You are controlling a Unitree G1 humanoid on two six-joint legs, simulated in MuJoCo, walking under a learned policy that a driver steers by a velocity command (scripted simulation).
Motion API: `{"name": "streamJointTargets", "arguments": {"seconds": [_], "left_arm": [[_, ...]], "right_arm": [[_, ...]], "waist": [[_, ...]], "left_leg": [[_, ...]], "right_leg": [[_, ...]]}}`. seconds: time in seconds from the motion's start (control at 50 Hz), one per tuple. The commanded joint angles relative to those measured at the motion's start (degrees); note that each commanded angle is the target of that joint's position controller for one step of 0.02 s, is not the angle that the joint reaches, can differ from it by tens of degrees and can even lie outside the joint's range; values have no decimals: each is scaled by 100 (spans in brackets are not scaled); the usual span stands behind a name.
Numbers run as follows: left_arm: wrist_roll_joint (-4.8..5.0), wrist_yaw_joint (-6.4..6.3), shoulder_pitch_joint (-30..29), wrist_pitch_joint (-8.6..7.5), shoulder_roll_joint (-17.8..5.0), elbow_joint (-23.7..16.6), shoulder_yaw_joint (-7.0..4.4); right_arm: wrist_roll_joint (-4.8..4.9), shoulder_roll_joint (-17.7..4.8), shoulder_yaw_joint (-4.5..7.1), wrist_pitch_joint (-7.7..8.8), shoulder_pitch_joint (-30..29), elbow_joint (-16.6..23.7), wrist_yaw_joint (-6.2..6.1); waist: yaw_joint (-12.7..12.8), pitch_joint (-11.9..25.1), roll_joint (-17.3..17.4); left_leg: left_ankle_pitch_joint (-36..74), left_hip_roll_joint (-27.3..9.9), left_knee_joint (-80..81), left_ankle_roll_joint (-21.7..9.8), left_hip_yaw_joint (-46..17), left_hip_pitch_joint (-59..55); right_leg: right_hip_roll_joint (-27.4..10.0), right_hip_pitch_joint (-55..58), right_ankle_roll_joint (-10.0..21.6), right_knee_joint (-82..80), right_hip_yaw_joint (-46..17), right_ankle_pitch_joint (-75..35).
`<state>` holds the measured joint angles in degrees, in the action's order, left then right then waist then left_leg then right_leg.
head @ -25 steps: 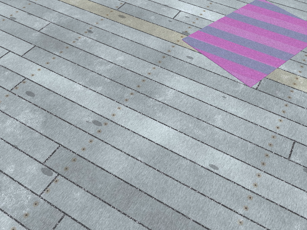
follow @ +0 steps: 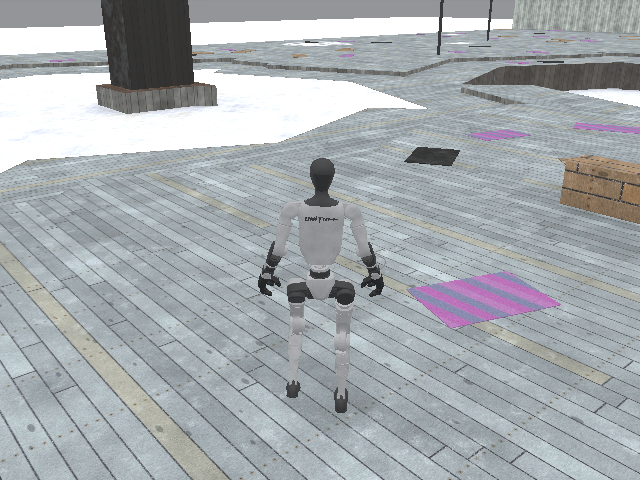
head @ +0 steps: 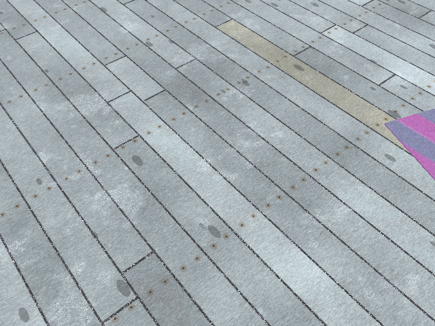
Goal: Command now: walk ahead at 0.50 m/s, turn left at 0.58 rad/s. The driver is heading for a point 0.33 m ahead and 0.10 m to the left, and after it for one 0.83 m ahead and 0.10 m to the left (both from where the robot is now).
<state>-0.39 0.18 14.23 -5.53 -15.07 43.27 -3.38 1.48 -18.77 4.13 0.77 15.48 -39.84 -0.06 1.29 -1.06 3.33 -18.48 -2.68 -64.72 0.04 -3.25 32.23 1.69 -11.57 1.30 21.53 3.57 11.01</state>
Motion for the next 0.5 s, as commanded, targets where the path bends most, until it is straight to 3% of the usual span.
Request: {"name": "streamJointTargets", "arguments": {"seconds": [0.02, 0.04, 0.06, 0.08, 0.14, 0.2, 0.24, 0.26, 0.28, 0.3, 0.32, 0.34, 0.36, 0.38, 0.4, 0.42, 0.44, 0.5], "left_arm": [[25, -11, -126, -118, -770, -221, -203], [2, -15, -134, -104, -900, -174, -238], [-1, -22, -102, -99, -811, -135, -223], [2, -23, -137, -90, -1008, -106, -253], [46, -53, 55, -21, -1060, 28, -270], [142, -53, 277, 65, -1235, 176, -319], [189, -92, 168, 157, -1384, 172, -362], [224, -129, 136, 200, -1461, 152, -386], [258, -157, 56, 239, -1460, 114, -382], [238, -166, 91, 213, -1317, 71, -322], [-193, -95, 605, 162, -520, -100, -89], [-95, -13, 892, 58, -715, -250, 5], [108, 14, 181, 22, -1233, -254, -135], [166, -18, -196, 24, -1162, -424, -101], [74, -97, -220, 64, -1067, -341, -90], [-20, -158, -258, 137, -1090, -347, -107], [14, -160, -81, 215, -1108, -358, -114], [-35, -198, 18, 323, -899, -273, -67]], "right_arm": [[-33, -185, 43, 32, -200, 567, 44], [-26, -129, 23, 37, -268, 602, 59], [-38, -206, 62, 31, -334, 560, 59], [-9, -62, 0, 49, -445, 658, 102], [-28, -25, -38, 123, -1065, 784, 219], [-2, -37, -40, 119, -1455, 995, 320], [-71, -209, 52, 102, -1330, 1059, 357], [-111, -364, 138, 90, -985, 1000, 356], [-119, -594, 278, 84, -211, 803, 333], [-118, -899, 438, 45, 582, 620, 230], [-93, -1462, 491, -21, 653, 607, 79], [-179, -1566, 446, 56, 459, 986, 135], [-179, -1134, 355, 78, 359, 1029, 185], [-110, -944, 295, 113, 73, 964, 185], [-48, -803, 258, 121, -163, 942, 160], [-68, -710, 223, 96, -358, 950, 122], [-188, -814, 243, 80, -475, 982, 94], [-188, -812, 261, 53, -611, 902, 23]], "waist": [[-3, -126, -804], [-27, -60, -795], [45, -5, -542], [4, -51, -843], [270, -216, -601], [340, -342, -606], [130, -220, -750], [-85, 42, -868], [-518, 449, -811], [-945, 871, -577], [-401, 1411, 1166], [-364, 2854, 1318], [-738, 2648, 221], [-592, 1813, 17], [-378, 1227, -424], [-218, 909, -453], [-20, 855, -58], [113, 903, -93]], "left_leg": [[464, -405, 393, 110, -258, 977], [722, -424, 663, 129, -221, 975], [1094, -333, 733, 78, -203, 1051], [1365, -425, 1174, 85, -171, 923], [1959, -290, 2135, 2, 205, 603], [1791, -206, 2675, -176, 396, 554], [1283, 99, 2894, -360, 687, 97], [1081, 352, 2949, -474, 862, -404], [1364, 610, 3283, -640, 947, -1370], [2253, 590, 3634, -867, 651, -2792], [4964, -870, 3014, -1423, -1221, -4646], [4198, -2060, 3741, -2703, -3958, -5614], [3961, -1714, 4001, -2355, -3262, -5228], [3858, -1423, 4047, -2082, -2528, -4474], [3879, -1143, 4135, -1841, -2086, -3643], [3975, -990, 4329, -1736, -1810, -2920], [4202, -1012, 4423, -1854, -1806, -2385], [4528, -704, 4417, -1715, -1352, -1732]], "right_leg": [[-1661, 565, 1012, -1275, -1149, -993], [-1689, 617, 1017, -1308, -1001, -1030], [-1499, 850, 894, -1313, -706, -1277], [-1661, 718, 937, -1304, -564, -1450], [-1489, 821, 751, -1274, 46, -1534], [-1694, 1280, 649, -1124, 265, -1923], [-1688, 1486, 498, -442, 501, -3783], [-1631, 1541, 407, 186, 594, -4836], [-1473, 1347, 256, 1195, 721, -5183], [-1218, 483, -32, 2539, 812, -4292], [-549, -1509, -370, 4549, 730, 1581], [188, -2615, -521, 6184, -499, 3120], [-196, -2823, -426, 6231, -1024, 2511], [-359, -3006, -362, 5825, -892, 2019], [-556, -2904, -413, 5405, -853, 1698], [-640, -2585, -421, 5112, -839, 1471], [-625, -2223, -472, 5010, -880, 1413], [-494, -1819, -624, 4080, -750, 1240]]}}
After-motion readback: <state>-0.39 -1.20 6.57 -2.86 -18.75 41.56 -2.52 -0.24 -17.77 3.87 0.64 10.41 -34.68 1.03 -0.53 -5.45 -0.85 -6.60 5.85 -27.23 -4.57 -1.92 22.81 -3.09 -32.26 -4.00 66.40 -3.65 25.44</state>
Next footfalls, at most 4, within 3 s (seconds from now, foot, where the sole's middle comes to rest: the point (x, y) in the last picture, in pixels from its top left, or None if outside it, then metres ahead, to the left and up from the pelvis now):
0.30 left None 0.32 0.17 -0.78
0.76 right None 0.43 -0.03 -0.78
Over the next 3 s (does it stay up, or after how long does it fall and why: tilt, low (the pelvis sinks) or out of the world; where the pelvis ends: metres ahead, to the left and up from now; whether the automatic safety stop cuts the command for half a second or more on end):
stays up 0.41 0.12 0.00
